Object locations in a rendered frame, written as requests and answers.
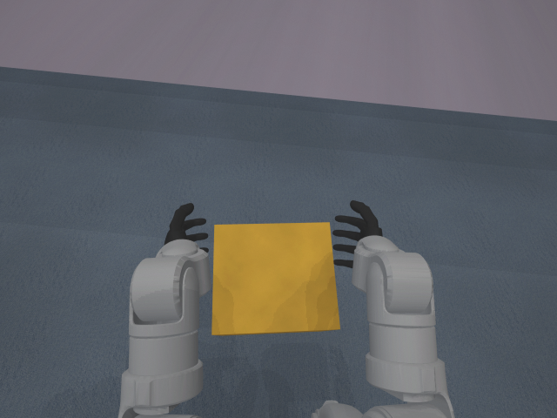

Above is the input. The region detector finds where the left robot forearm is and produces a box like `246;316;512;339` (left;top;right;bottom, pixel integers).
118;239;211;418

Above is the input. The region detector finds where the right robot hand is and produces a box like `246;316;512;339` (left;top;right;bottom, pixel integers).
332;200;383;268

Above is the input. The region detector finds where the carton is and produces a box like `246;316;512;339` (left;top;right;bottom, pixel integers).
211;222;340;336

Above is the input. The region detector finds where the right robot forearm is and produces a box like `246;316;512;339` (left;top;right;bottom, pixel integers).
352;235;455;418

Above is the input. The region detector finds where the left robot hand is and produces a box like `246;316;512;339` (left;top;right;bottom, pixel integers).
164;203;209;253

